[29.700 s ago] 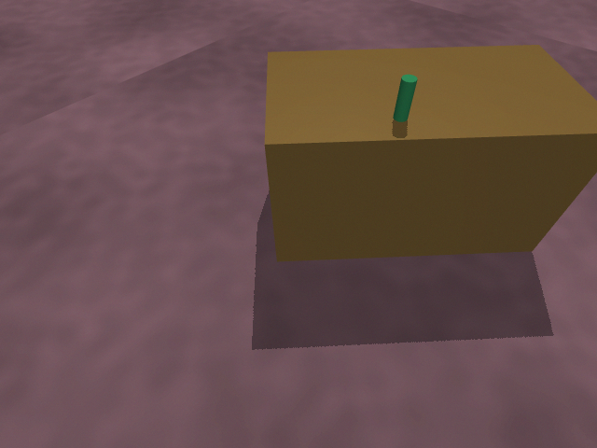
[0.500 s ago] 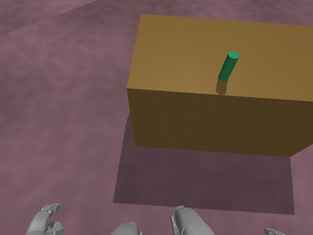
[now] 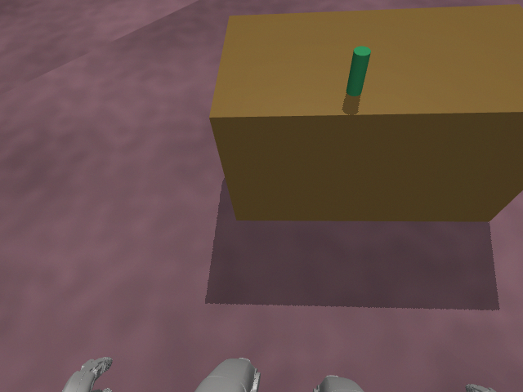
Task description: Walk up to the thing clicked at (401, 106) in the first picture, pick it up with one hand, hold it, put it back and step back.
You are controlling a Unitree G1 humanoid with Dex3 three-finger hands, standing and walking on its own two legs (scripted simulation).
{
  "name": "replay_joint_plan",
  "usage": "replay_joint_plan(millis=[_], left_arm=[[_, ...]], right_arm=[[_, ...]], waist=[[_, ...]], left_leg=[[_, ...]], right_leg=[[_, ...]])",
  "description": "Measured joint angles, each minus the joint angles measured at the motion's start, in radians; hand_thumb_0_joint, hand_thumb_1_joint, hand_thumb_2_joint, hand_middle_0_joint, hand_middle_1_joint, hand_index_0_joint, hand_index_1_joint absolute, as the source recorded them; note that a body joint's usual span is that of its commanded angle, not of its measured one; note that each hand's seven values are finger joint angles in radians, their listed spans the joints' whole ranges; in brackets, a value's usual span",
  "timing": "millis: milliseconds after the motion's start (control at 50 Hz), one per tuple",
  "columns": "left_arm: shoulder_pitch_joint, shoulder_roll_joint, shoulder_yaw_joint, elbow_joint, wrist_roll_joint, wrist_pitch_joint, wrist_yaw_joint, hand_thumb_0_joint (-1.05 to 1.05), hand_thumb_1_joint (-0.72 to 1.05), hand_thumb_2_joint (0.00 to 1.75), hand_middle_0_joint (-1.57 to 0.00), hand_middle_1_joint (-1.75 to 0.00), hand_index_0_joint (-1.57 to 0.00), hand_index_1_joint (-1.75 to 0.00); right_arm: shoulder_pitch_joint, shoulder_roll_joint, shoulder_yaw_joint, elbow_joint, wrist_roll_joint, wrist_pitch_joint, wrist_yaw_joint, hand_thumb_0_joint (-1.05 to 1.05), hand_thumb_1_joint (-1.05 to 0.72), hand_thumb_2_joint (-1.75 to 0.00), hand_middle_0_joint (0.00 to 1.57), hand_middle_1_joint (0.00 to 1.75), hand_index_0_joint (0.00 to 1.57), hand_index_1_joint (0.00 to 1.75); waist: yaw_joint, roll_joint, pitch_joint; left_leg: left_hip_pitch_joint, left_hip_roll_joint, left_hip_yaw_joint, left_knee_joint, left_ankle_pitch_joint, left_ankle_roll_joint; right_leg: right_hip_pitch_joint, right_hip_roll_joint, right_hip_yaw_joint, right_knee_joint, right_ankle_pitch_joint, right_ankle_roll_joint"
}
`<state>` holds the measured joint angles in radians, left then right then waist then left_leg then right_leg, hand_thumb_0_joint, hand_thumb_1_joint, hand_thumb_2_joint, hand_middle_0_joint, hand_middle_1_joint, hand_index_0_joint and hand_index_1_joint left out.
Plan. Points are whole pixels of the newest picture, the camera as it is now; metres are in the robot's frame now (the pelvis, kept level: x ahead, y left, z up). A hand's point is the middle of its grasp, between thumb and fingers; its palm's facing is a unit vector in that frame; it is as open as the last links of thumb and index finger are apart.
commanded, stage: step back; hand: right
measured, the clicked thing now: (357, 72) +0.91 -0.20 -0.10
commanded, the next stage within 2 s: stand in 1.56 s
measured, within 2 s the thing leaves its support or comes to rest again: neither
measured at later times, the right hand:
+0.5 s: hand out of the picture -0.04 -0.29 -0.15, palm faces -0.02 +0.92 -0.39, open 7.3 cm
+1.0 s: hand out of the picture -0.13 -0.27 -0.15, palm faces -0.05 +0.94 -0.34, open 7.4 cm
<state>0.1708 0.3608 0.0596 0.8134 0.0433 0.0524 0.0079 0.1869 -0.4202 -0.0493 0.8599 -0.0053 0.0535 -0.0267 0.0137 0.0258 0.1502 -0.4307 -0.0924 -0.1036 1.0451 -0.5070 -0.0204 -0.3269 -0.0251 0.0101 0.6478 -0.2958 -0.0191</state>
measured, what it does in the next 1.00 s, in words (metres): walks backwards: left foot, then right foot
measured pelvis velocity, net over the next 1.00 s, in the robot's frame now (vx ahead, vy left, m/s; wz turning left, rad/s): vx -0.20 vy -0.02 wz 0.04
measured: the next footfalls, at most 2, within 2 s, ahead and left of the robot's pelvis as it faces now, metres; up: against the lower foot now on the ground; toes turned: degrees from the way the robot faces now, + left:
left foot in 0.10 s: -0.02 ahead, +0.12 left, +0.00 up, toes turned +1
right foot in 0.40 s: -0.13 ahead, -0.13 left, +0.00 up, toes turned +3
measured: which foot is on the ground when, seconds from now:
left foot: up 0.00-0.08, down 0.10-0.44, up 0.46-0.70, down 0.72-1.00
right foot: down 0.00-0.12, up 0.14-0.38, down 0.40-1.00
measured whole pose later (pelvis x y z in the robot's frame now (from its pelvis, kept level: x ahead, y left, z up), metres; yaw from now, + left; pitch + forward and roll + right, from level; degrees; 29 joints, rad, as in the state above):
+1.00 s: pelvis -0.20 -0.02 +0.00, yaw +3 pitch -3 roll -1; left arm 0.20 0.39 0.06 1.01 0.03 -0.02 -0.01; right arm 0.22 -0.36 -0.04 0.99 -0.03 0.01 0.02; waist 0.00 0.03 0.06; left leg -0.24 0.02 -0.05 0.65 -0.38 0.00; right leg -0.25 0.02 -0.02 0.56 -0.26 -0.02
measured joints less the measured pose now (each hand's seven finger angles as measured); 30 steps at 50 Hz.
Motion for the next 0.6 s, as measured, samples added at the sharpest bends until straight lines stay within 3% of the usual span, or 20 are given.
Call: replay_joint_plan(millis=[60, 100, 140, 200, 240, 280, 320, 400, 440, 480, 500, 540, 600], left_arm=[[-0.038, 0.015, -0.001, -0.031, -0.005, -0.003, 0.007, 0.01, 0.90, 0.89, -0.21, -0.30, -0.21, -0.30], [-0.062, 0.027, -0.005, -0.044, -0.013, 0.002, 0.006, 0.01, 0.90, 0.89, -0.21, -0.30, -0.21, -0.30], [-0.087, 0.042, -0.004, -0.041, -0.020, 0.010, 0.006, 0.01, 0.90, 0.89, -0.21, -0.30, -0.21, -0.30], [-0.087, 0.038, -0.001, -0.014, -0.026, 0.026, 0.010, 0.01, 0.91, 0.89, -0.21, -0.30, -0.20, -0.30], [-0.074, 0.040, 0.002, 0.003, -0.033, 0.029, 0.008, 0.01, 0.91, 0.89, -0.21, -0.30, -0.20, -0.30], [-0.057, 0.039, 0.004, 0.012, -0.034, 0.026, 0.004, 0.01, 0.91, 0.89, -0.21, -0.30, -0.20, -0.30], [-0.040, 0.035, 0.004, 0.019, -0.031, 0.020, -0.002, 0.01, 0.91, 0.89, -0.21, -0.30, -0.20, -0.30], [0.000, 0.031, 0.000, 0.049, -0.023, -0.008, -0.010, 0.01, 0.91, 0.89, -0.21, -0.30, -0.20, -0.30], [0.008, 0.010, 0.002, 0.082, -0.010, -0.022, -0.008, 0.01, 0.91, 0.89, -0.21, -0.30, -0.20, -0.30], [0.034, 0.004, -0.004, 0.099, -0.003, -0.027, -0.014, 0.01, 0.91, 0.89, -0.21, -0.30, -0.20, -0.30], [0.046, 0.002, -0.006, 0.106, -0.003, -0.029, -0.013, 0.01, 0.91, 0.89, -0.21, -0.30, -0.20, -0.30], [0.058, -0.004, -0.008, 0.118, -0.001, -0.030, -0.011, 0.01, 0.90, 0.89, -0.21, -0.30, -0.21, -0.30], [0.062, -0.004, -0.004, 0.120, 0.003, -0.037, -0.012, 0.01, 0.90, 0.89, -0.21, -0.30, -0.21, -0.30]], right_arm=[[0.014, 0.009, 0.002, 0.011, -0.008, -0.001, 0.006, 0.00, -0.90, -0.90, 0.20, 0.30, 0.21, 0.30], [0.020, 0.014, 0.001, 0.015, -0.011, -0.008, 0.011, 0.00, -0.90, -0.90, 0.20, 0.30, 0.21, 0.30], [0.009, 0.035, 0.001, 0.027, -0.019, -0.012, 0.014, 0.00, -0.90, -0.90, 0.20, 0.30, 0.21, 0.30], [0.004, 0.044, 0.012, 0.024, -0.026, -0.012, 0.027, 0.00, -0.90, -0.90, 0.20, 0.30, 0.21, 0.30], [-0.003, 0.051, 0.019, 0.023, -0.029, -0.012, 0.023, 0.00, -0.90, -0.90, 0.21, 0.30, 0.21, 0.30], [-0.015, 0.049, 0.019, 0.015, -0.031, -0.011, 0.020, 0.00, -0.90, -0.90, 0.21, 0.30, 0.21, 0.30], [-0.033, 0.042, 0.014, 0.001, -0.033, -0.011, 0.017, 0.00, -0.90, -0.90, 0.21, 0.30, 0.21, 0.30], [-0.070, 0.019, 0.010, -0.025, -0.029, -0.011, 0.020, 0.00, -0.90, -0.90, 0.21, 0.30, 0.21, 0.30], [-0.092, 0.001, 0.004, -0.020, -0.024, -0.003, 0.021, 0.00, -0.90, -0.90, 0.21, 0.30, 0.21, 0.30], [-0.083, 0.007, -0.001, -0.004, -0.019, 0.009, 0.015, 0.00, -0.90, -0.90, 0.20, 0.30, 0.21, 0.30], [-0.076, 0.008, -0.002, 0.004, -0.015, 0.012, 0.015, 0.00, -0.90, -0.90, 0.20, 0.30, 0.21, 0.30], [-0.054, 0.004, -0.002, 0.018, -0.007, 0.007, 0.016, 0.00, -0.90, -0.90, 0.20, 0.30, 0.21, 0.30], [-0.013, -0.004, -0.004, 0.043, -0.011, -0.002, 0.023, 0.00, -0.90, -0.90, 0.20, 0.30, 0.21, 0.30]], waist=[[-0.008, -0.010, 0.015], [-0.014, -0.018, 0.021], [-0.006, -0.064, 0.045], [-0.020, -0.048, 0.039], [-0.018, -0.048, 0.024], [-0.012, -0.042, 0.013], [-0.005, -0.032, 0.010], [0.013, -0.014, -0.001], [0.007, 0.037, 0.010], [0.019, 0.028, -0.013], [0.027, 0.019, -0.023], [0.027, 0.014, -0.035], [0.024, 0.014, -0.051]], left_leg=[[0.095, 0.035, 0.042, -0.188, 0.007, 0.008], [0.168, 0.052, 0.071, -0.363, 0.104, 0.020], [0.172, 0.026, 0.095, -0.390, 0.156, 0.034], [0.142, 0.056, 0.081, -0.380, 0.178, 0.043], [0.133, 0.076, 0.082, -0.408, 0.211, 0.041], [0.117, 0.095, 0.085, -0.426, 0.239, 0.040], [0.095, 0.112, 0.090, -0.433, 0.263, 0.036], [0.027, 0.144, 0.110, -0.387, 0.280, 0.016], [-0.006, 0.169, 0.070, -0.327, 0.236, 0.022], [-0.038, 0.106, 0.005, -0.223, 0.086, 0.025], [-0.050, 0.072, -0.019, -0.152, 0.061, 0.025], [-0.059, 0.029, -0.042, -0.048, 0.061, 0.022], [-0.023, 0.024, -0.026, -0.034, 0.066, 0.009]], right_leg=[[-0.041, -0.015, -0.028, 0.025, 0.017, 0.005], [-0.079, -0.028, -0.043, 0.063, 0.018, 0.013], [-0.109, -0.044, -0.010, 0.108, 0.000, 0.014], [-0.157, 0.059, 0.068, 0.336, -0.218, 0.005], [-0.168, 0.109, 0.102, 0.477, -0.237, 0.001], [-0.142, 0.121, 0.098, 0.509, -0.237, 0.010], [-0.084, 0.106, 0.083, 0.434, -0.243, 0.020], [0.090, 0.051, 0.037, 0.045, -0.154, 0.011], [0.110, 0.084, 0.010, -0.008, -0.083, 0.006], [0.081, 0.075, 0.018, 0.018, -0.080, -0.004], [0.073, 0.065, 0.026, 0.019, -0.073, -0.008], [0.066, 0.046, 0.026, 0.006, -0.054, -0.006], [0.051, 0.025, 0.009, -0.004, -0.036, -0.005]])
